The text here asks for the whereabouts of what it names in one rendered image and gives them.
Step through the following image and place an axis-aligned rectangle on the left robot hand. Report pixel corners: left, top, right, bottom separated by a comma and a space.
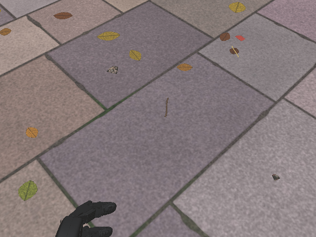
55, 200, 117, 237

